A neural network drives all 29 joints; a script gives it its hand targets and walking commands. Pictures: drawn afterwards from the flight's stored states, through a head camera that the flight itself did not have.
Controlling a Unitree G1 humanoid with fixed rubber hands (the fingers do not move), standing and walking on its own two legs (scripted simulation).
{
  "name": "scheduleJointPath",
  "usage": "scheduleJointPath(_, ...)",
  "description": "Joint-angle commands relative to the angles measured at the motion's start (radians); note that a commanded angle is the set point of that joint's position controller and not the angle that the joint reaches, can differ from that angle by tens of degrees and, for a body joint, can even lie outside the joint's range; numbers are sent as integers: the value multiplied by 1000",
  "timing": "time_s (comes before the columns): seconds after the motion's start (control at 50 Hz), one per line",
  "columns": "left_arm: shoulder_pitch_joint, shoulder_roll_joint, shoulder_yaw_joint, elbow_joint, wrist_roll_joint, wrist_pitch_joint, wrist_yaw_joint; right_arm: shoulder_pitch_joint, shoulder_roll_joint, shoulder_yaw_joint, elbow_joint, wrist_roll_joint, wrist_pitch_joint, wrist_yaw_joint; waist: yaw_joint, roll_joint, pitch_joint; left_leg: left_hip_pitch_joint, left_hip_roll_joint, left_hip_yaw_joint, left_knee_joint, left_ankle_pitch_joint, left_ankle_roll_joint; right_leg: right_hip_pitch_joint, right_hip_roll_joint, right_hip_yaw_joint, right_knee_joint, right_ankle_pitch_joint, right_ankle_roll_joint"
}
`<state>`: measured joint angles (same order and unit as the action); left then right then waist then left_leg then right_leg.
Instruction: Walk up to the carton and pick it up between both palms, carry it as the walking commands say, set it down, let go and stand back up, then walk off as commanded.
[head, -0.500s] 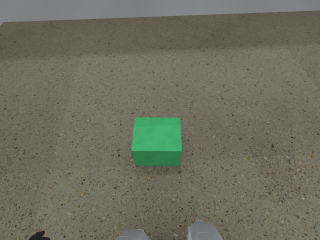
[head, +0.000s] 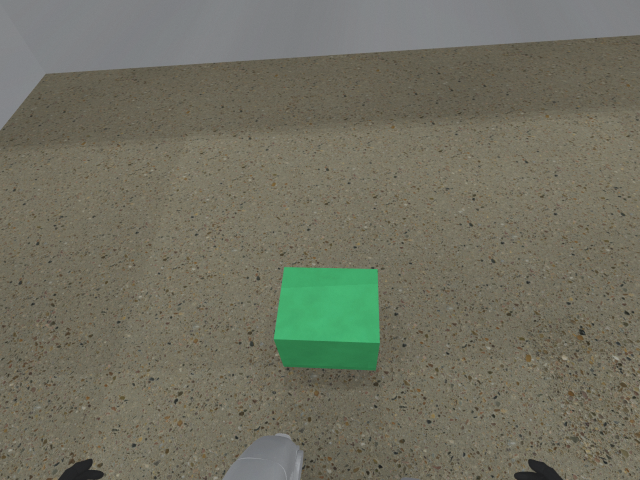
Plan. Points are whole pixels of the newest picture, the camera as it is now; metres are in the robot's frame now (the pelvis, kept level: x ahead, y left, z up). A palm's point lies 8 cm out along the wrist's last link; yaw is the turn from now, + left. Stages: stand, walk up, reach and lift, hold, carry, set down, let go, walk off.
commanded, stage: walk up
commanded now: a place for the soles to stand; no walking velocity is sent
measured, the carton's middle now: (329, 318) +0.63 +0.05 -0.65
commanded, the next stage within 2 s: none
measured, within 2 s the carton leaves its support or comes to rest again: neither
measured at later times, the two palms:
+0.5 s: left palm (58, 442) +0.16 +0.37 -0.09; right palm out of the picture +0.13 -0.25 -0.14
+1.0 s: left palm (41, 459) +0.14 +0.39 -0.09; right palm (507, 443) +0.19 -0.23 -0.13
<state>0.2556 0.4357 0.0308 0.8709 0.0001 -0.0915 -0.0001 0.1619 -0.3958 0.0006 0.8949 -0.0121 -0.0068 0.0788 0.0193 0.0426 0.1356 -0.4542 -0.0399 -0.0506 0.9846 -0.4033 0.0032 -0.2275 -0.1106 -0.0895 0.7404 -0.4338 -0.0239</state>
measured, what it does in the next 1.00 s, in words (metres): walks ahead: left foot, then right foot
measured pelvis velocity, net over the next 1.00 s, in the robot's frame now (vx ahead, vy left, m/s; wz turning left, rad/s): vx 0.10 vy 0.06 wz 0.06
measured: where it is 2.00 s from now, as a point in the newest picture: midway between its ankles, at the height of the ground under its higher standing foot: outside the picture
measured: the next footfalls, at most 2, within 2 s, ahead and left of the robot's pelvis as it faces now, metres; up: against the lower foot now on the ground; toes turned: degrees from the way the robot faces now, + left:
left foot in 0.10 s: +0.14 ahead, +0.15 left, +0.00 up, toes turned -3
right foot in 0.48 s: +0.19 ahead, -0.07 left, +0.00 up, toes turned -4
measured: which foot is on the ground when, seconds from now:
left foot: up 0.00-0.08, down 0.10-0.50, up 0.52-0.78, down 0.80-1.00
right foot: down 0.00-0.12, up 0.14-0.46, down 0.48-1.00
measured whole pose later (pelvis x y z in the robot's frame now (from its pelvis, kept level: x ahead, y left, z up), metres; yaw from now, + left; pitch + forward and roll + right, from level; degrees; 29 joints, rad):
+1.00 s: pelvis +0.10 +0.06 -0.01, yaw +3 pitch -4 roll +1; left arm 0.25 0.41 0.03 0.87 0.00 -0.04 0.02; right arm 0.19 -0.39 0.00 0.89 -0.01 0.00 0.02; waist 0.00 0.04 0.15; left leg -0.32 -0.07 -0.05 0.77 -0.38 0.02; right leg -0.37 -0.11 -0.08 0.80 -0.36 -0.01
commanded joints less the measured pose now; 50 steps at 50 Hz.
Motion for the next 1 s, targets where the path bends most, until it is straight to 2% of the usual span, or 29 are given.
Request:
scheduleJointPath(0.0, 26, 311, 97, -65, -9, -14, 8, 37, -195, -121, -98, -11, -29, -4, -37, -180, -141, 109, 62, 119, -389, 110, 19, 81, -220, 65, -156, 495, -108)
scheduleJointPath(0.02, 24, 293, 86, -74, -2, -9, 16, 174, -238, -135, -46, -18, -33, -18, -107, -48, -260, 323, 12, 114, -427, 116, 46, 38, -157, 4, 83, 598, -76)
scheduleJointPath(0.04, -8, 225, 64, -100, 3, -8, 23, 338, -298, -164, -27, -24, -32, -38, -220, 154, -278, 509, 91, -144, -477, 171, 97, -229, -74, 11, 431, 506, -27)
scheduleJointPath(0.06, -21, 149, 63, -146, -3, -9, 28, 332, -349, -160, -44, -17, -37, -51, -182, 340, -197, 560, 227, -532, -646, 383, 165, -501, 104, 24, 588, -158, 13)
scheduleJointPath(0.08, 18, 212, 68, -118, 0, 4, 38, 211, -339, -151, -91, 6, -37, -50, -102, 177, -210, 520, 272, -591, -614, 429, 165, -481, 73, 151, 516, -118, -9)
scheduleJointPath(0.14, 24, 248, 66, -87, 0, 24, 29, 80, -313, -141, -101, 12, -35, -59, -51, 56, -118, 325, 221, -482, -602, 414, 131, -403, 17, 124, 409, -2, 5)
scheduleJointPath(0.16, 38, 247, 70, -72, -1, 25, 24, 73, -282, -131, -122, 6, -30, -57, -42, 138, -105, 289, 189, -383, -581, 378, 144, -355, 5, 90, 335, -15, -1)
scheduleJointPath(0.24, 12, 220, 78, -81, -10, 30, 17, 145, -289, -127, -96, -6, -21, -54, -64, 139, -106, 291, 160, -391, -630, 236, 149, -326, 28, 63, 207, -9, 3)
scheduleJointPath(0.32, -2, 225, 76, -83, 0, 25, 40, 208, -275, -128, -84, -7, -12, -69, -90, 137, -111, 390, 203, -431, -564, 546, 167, -363, 43, 62, 112, -45, 13)
scheduleJointPath(0.36, 8, 217, 74, -82, -4, 12, 54, 182, -276, -124, -88, -1, -6, -73, -67, 82, -164, 370, 210, -380, -483, 812, 178, -257, 47, 28, 48, -5, 3)
scheduleJointPath(0.4, 109, 178, 75, -60, 1, -4, 55, 74, -244, -102, -98, 17, -2, -73, 23, 22, -181, 235, 167, -279, -349, 732, 176, -17, 61, 37, -211, 201, -19)
scheduleJointPath(0.42, 224, 267, 92, -44, 14, -17, 57, 35, -197, -86, -130, 34, -8, -70, 80, -129, -306, 118, 59, -195, -157, 576, 97, 196, -69, 233, -270, 352, -79)
scheduleJointPath(0.44, 227, 328, 113, -31, 34, -17, 69, 50, -126, -73, -135, 26, -12, -70, 92, -247, -322, -130, -56, -76, 88, 204, 26, 341, -311, 479, -335, 412, -190)
scheduleJointPath(0.46, 175, 349, 118, -48, 9, -4, 66, 50, -183, -85, -113, 10, -3, -81, 55, -234, -277, -212, -41, -38, 145, -214, 11, 305, -405, 554, -309, 525, -282)
scheduleJointPath(0.48, 137, 350, 113, -44, 12, 0, 65, 27, -227, -93, -123, 1, 10, -77, 45, -122, -250, -214, 25, -76, 193, -186, 32, 266, -381, 482, -279, 449, -287)
scheduleJointPath(0.5, 113, 300, 99, -60, 6, -1, 65, 60, -225, -93, -110, 10, 10, -74, 31, -110, -203, -174, 18, -60, 188, -194, 34, 173, -361, 424, -256, 612, -281)
scheduleJointPath(0.54, 23, 275, 85, -83, 15, 3, 66, 119, -202, -90, -93, 1, 11, -57, -14, -157, -166, -98, 47, -36, 80, -174, 39, 96, -282, 301, -258, 480, -212)
scheduleJointPath(0.62, 75, 303, 90, -75, 25, 2, 54, 80, -206, -107, -82, 0, 9, -49, 20, -234, -122, -45, 33, 22, -104, -146, 21, 50, -255, 246, -280, 377, -184)
scheduleJointPath(0.66, 30, 306, 89, -80, 7, 12, 40, 104, -211, -107, -46, 0, 0, -50, -13, -185, -147, 68, 35, 55, -232, -132, 22, -1, -250, 248, -256, 288, -181)
scheduleJointPath(0.68, -17, 299, 85, -91, 19, 20, 26, 142, -194, -96, -26, -5, -5, -52, -48, -227, -178, 200, 22, 85, -360, -39, 33, -51, -205, 135, -202, 257, -130)
scheduleJointPath(0.7, -32, 237, 67, -86, 23, 28, 22, 200, -194, -100, 3, -1, -15, -61, -65, -166, -192, 277, 18, 23, -467, -21, 46, -103, -162, 110, -83, 258, -88)
scheduleJointPath(0.72, -10, 193, 58, -70, 18, 36, 24, 191, -256, -116, 5, -25, -13, -64, -87, 44, -190, 342, 123, -207, -548, -40, 88, -247, -90, 52, 81, 164, -31)
scheduleJointPath(0.74, -30, 150, 48, -125, -6, 43, 26, 147, -293, -111, -43, -33, -22, -67, -70, 162, -121, 295, 279, -567, -661, 99, 170, -383, 49, 60, 190, -104, 5)
scheduleJointPath(0.76, -51, 189, 59, -110, 2, 45, 36, 79, -330, -121, -80, -30, -27, -71, -46, 127, -67, 232, 292, -569, -655, 148, 192, -385, 36, 134, 201, -134, 2)
scheduleJointPath(0.78, -70, 201, 64, -98, 3, 47, 31, 23, -311, -124, -49, -16, -30, -79, -11, 30, -53, 152, 270, -482, -631, 172, 197, -292, 20, 110, 190, -107, -8)
scheduleJointPath(0.82, -28, 207, 63, -62, 1, 38, 22, -70, -288, -106, -55, -31, -19, -84, 3, 92, -76, 77, 199, -354, -595, 65, 195, -182, 46, 36, 76, -65, -14)
scheduleJointPath(0.88, 24, 230, 77, -27, 10, 25, 23, -61, -242, -91, -63, -2, -12, -75, 21, 27, -148, 49, 136, -243, -470, 186, 122, 18, 33, 52, -104, 88, -21)
scheduleJointPath(0.94, 105, 313, 105, -14, 29, 17, 47, -25, -221, -87, -61, 6, -9, -75, 37, -75, -234, -74, 41, -132, -157, 224, 52, 159, -194, 312, -214, 117, -152)
scheduleJointPath(0.98, 32, 317, 101, -33, 14, 20, 46, 48, -220, -92, -42, 6, -3, -77, -4, -167, -197, 13, 36, -20, -90, 85, 36, 65, -305, 358, -227, 267, -222)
